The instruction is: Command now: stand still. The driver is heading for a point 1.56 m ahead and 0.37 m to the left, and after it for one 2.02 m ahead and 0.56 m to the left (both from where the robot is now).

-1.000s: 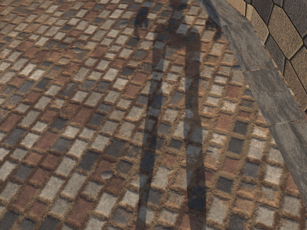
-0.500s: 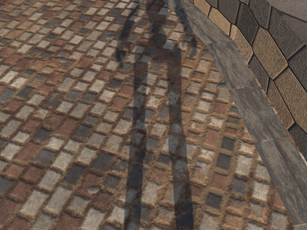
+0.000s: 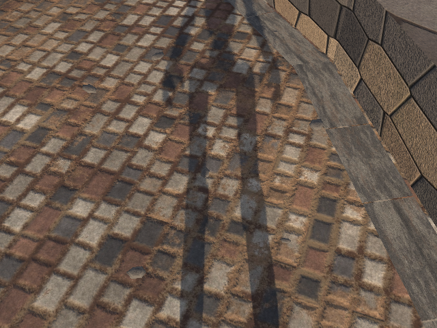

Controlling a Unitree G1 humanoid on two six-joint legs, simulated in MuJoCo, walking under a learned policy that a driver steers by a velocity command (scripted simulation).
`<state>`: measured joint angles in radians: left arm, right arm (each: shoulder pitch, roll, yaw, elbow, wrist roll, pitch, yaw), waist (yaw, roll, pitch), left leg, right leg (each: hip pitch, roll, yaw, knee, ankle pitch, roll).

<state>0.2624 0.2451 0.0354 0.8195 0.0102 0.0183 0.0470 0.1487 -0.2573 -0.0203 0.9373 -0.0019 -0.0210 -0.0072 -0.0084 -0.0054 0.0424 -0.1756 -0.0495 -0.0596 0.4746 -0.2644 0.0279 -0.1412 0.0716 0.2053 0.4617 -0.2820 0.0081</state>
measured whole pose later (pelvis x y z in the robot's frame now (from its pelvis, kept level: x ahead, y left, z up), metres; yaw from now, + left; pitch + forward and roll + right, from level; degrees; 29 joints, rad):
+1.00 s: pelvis +0.05 -0.05 -0.01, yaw +0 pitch +2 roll +0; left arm 0.25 0.27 0.03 0.93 -0.02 -0.12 0.00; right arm 0.29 -0.30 -0.02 0.94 0.03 -0.07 0.00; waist 0.00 0.05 -0.03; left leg -0.28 0.02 -0.07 0.73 -0.40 0.06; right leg -0.28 -0.02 -0.04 0.54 -0.31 -0.01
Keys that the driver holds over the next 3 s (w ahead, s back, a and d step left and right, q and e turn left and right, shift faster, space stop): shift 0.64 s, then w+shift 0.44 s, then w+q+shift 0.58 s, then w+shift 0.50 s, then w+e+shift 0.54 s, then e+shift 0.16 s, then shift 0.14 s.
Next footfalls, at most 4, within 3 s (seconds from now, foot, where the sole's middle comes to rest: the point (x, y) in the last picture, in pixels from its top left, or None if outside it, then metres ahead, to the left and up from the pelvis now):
0.96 right None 0.08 -0.17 -0.78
1.46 left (202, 326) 0.52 0.07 -0.78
1.90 right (204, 205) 0.97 0.07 -0.78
2.38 left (91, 160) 1.20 0.54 -0.78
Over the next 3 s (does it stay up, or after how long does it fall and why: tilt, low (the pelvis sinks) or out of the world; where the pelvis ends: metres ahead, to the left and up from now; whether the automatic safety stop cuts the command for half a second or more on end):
stays up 1.53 0.45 -0.02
